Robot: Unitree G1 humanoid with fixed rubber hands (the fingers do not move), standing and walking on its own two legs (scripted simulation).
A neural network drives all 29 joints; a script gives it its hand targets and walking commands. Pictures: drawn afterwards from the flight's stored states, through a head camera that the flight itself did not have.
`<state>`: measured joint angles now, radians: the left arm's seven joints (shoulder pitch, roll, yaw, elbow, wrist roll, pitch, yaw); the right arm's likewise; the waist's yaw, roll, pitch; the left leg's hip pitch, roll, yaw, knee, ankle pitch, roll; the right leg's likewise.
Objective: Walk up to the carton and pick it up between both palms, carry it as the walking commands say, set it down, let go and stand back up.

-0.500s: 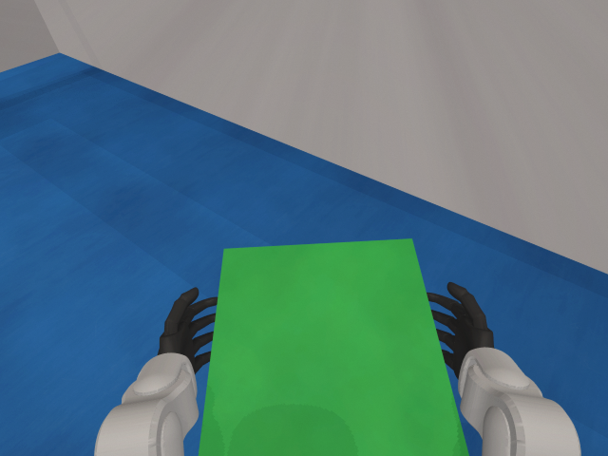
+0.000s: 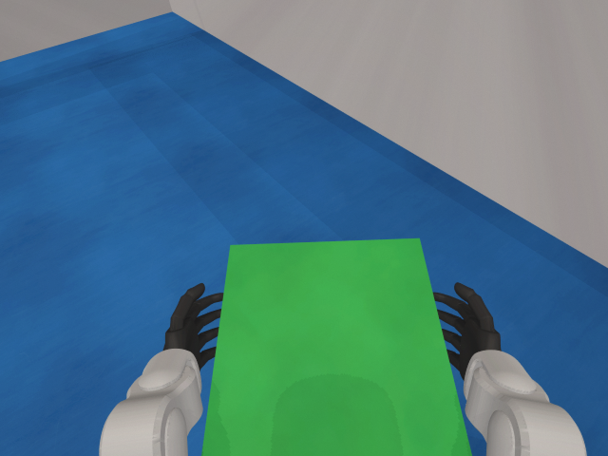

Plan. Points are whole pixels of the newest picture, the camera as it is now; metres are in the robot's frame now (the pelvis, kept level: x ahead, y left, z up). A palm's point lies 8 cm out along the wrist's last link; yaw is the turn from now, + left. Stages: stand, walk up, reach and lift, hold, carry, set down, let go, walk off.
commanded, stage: carry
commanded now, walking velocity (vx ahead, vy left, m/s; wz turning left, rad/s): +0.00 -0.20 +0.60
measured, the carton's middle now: (328, 369) +0.24 -0.01 +0.01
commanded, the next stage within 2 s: hold in 1.62 s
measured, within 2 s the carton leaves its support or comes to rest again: neither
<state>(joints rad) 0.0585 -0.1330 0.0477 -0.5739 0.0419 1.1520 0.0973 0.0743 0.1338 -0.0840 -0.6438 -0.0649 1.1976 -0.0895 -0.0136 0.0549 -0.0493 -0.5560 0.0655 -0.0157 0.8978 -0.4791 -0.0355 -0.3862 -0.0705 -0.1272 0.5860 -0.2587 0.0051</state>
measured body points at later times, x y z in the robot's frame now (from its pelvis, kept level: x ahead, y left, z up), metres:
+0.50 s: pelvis -0.01 -0.05 +0.01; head -0.03 -0.05 +0.46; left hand +0.20 +0.15 +0.09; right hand +0.25 -0.17 +0.09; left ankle -0.02 +0.05 -0.73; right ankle +0.02 -0.13 -0.73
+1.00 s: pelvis -0.01 -0.05 +0.01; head -0.03 -0.06 +0.46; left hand +0.21 +0.14 +0.10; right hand +0.25 -0.18 +0.10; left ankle -0.02 +0.05 -0.73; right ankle +0.02 -0.13 -0.73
